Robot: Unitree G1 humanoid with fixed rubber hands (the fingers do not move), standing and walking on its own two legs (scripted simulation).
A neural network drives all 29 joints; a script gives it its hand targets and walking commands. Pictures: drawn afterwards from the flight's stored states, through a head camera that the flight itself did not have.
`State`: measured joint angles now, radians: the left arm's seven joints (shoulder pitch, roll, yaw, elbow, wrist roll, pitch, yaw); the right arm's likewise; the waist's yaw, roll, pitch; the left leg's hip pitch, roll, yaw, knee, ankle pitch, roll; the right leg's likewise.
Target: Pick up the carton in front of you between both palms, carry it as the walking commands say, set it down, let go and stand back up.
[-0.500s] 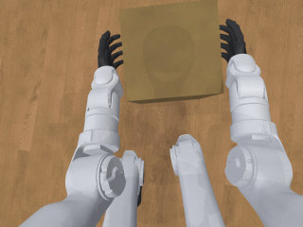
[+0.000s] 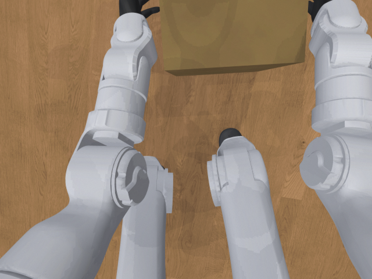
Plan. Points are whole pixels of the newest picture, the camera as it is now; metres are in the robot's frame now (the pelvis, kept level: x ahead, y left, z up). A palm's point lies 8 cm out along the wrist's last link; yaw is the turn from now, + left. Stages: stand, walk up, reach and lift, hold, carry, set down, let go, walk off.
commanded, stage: set down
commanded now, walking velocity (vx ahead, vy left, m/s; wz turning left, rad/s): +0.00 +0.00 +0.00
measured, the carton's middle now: (221, 17) +0.53 -0.18 -0.25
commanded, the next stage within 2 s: none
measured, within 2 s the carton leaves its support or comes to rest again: rests again in 0.54 s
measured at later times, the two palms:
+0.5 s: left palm (135, 26) +0.54 -0.02 -0.20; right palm (310, 15) +0.47 -0.31 -0.20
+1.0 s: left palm (131, 29) +0.54 +0.00 -0.22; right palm (305, 18) +0.47 -0.31 -0.22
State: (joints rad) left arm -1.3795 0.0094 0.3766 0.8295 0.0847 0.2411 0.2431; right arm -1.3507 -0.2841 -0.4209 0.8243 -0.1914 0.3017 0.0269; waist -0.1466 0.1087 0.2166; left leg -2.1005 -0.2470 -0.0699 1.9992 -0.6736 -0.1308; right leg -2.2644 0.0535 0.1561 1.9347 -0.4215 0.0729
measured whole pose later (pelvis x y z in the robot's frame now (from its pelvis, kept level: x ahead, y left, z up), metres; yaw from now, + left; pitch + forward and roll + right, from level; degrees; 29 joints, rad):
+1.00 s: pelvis -0.02 +0.00 -0.04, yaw +0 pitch +38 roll +1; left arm -1.54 0.14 0.27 1.06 0.06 0.17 0.13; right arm -1.46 -0.38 -0.47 1.05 -0.16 0.20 0.14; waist -0.17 0.11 0.39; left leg -2.19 -0.22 -0.07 2.15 -0.63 -0.10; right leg -2.29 -0.06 0.07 2.05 -0.42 0.03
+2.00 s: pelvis +0.00 -0.01 +0.05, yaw -2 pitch +43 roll +6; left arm -1.38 0.18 0.24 0.88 0.00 0.24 0.18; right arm -1.37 -0.46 -0.35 0.99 0.02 0.19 0.06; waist -0.13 0.07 0.14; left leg -1.97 -0.10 -0.02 1.83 -0.62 -0.08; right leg -2.13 0.01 0.09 1.77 -0.39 0.01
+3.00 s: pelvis +0.07 -0.04 +0.29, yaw -6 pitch +30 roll +3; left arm -0.44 0.06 0.16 0.55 0.10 0.12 0.09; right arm -0.43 -0.29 -0.24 0.60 -0.07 0.09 0.15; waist -0.06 0.03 -0.03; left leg -0.97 -0.03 -0.09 0.80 -0.36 -0.07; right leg -1.11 0.03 0.05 0.80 -0.22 -0.03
